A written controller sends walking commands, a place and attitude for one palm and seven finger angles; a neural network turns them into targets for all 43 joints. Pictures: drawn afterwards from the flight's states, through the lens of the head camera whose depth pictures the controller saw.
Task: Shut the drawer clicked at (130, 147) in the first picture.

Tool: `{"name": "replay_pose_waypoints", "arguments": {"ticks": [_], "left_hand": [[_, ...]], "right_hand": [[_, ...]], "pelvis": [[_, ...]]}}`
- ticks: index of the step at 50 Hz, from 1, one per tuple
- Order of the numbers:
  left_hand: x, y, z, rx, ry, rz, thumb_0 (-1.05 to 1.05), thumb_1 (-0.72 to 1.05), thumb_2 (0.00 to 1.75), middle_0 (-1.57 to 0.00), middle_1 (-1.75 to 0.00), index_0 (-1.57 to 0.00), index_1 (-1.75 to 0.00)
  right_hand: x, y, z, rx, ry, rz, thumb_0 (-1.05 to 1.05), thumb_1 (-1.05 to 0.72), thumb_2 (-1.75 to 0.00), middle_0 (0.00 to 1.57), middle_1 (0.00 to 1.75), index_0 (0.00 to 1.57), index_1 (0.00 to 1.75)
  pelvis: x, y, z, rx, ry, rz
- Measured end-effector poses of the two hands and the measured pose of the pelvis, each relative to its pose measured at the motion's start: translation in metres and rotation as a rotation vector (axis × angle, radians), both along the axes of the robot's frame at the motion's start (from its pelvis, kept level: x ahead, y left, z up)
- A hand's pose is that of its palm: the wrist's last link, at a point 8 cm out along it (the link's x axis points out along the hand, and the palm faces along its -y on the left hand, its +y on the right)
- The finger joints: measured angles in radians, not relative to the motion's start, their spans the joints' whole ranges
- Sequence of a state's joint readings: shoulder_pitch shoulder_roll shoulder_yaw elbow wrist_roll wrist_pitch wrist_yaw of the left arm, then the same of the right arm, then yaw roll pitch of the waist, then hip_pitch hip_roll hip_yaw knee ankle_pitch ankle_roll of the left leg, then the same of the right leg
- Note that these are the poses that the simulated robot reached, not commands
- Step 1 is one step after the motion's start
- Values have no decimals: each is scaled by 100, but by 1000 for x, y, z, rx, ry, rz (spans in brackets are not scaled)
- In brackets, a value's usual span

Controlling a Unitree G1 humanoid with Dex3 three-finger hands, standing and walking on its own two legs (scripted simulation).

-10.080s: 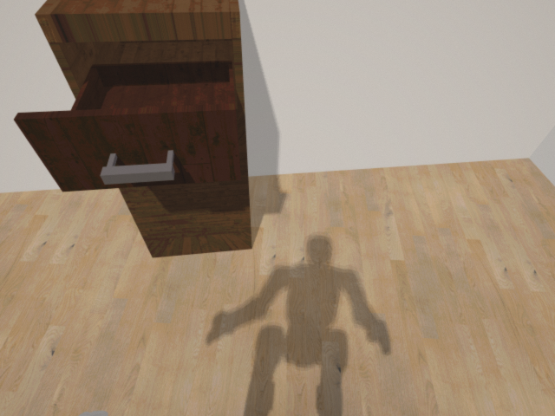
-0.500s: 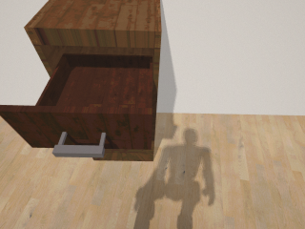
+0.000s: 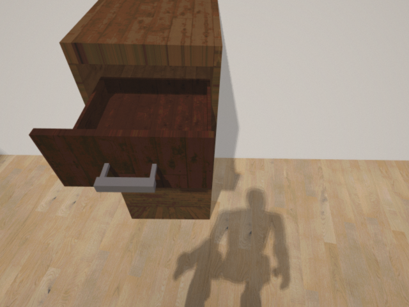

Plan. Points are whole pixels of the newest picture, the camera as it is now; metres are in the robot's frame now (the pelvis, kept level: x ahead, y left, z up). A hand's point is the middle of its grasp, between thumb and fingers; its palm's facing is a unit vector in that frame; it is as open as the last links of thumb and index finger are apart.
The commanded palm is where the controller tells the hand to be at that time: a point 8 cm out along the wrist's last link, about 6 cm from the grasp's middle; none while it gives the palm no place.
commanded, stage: come to a stop and stand still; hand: left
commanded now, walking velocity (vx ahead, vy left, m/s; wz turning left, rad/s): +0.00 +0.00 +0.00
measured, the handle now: (128, 176) +0.37 +0.19 +0.04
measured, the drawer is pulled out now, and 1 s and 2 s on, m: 0.28 0.28 0.28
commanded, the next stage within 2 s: look again from close up in 0.10 s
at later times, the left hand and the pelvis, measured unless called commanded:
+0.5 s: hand out of the picture -0.02 +0.15 -0.17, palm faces +0.00 -0.99 -0.17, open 7.3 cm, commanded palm none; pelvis +0.01 -0.01 +0.01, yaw -1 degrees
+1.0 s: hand (136, 252) +0.21 +0.14 +0.02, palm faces +0.11 -0.99 -0.03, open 6.9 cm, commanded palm +0.12 +0.20 -0.03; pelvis +0.01 -0.03 -0.02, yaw +1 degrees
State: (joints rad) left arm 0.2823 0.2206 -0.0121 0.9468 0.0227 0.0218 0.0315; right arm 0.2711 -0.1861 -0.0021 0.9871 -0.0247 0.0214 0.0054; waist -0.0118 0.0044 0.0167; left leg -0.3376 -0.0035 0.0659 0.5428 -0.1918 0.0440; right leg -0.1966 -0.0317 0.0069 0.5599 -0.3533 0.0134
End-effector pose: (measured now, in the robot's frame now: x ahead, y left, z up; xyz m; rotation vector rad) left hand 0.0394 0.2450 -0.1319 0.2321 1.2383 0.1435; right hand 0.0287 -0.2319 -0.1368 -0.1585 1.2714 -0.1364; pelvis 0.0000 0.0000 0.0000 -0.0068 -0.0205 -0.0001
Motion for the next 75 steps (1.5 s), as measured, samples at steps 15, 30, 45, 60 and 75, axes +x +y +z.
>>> {"name": "replay_pose_waypoints", "arguments": {"ticks": [15, 30, 45, 60, 75], "left_hand": [[-77, -27, -8, -64, 236, 62, 0, 91, 90, -20, -30, -20, -30], [-38, -42, -11, -80, 159, 49, 0, 91, 90, -20, -30, -20, -30], [105, -31, 103, -10, -688, 108, 2, 91, 90, -22, -33, -23, -33], [75, -43, 108, -137, -1129, -26, 1, 90, 90, -47, -59, -48, -60], [122, -41, 160, -176, -1160, -142, 2, 90, 90, -77, -91, -77, -92]], "right_hand": [[-27, -6, 5, -14, 123, -24, 0, -90, -90, 20, 30, 20, 30], [15, -13, 7, -16, 45, -9, 0, -91, -90, 20, 30, 20, 30], [71, -27, 23, -51, -347, 7, 1, -90, -90, 20, 30, 20, 30], [197, -45, 45, -90, -813, 166, 1, -90, -90, 20, 30, 20, 30], [132, -24, 15, 0, -627, 65, 1, -90, -90, 20, 30, 20, 30]], "pelvis": [[6, -7, 6, 4, 13, -7], [17, -16, 8, 8, 5, -12], [20, -21, -1, 18, 23, 31], [-6, -47, -69, -11, 180, 38], [-3, -47, -48, -20, 141, 35]]}}
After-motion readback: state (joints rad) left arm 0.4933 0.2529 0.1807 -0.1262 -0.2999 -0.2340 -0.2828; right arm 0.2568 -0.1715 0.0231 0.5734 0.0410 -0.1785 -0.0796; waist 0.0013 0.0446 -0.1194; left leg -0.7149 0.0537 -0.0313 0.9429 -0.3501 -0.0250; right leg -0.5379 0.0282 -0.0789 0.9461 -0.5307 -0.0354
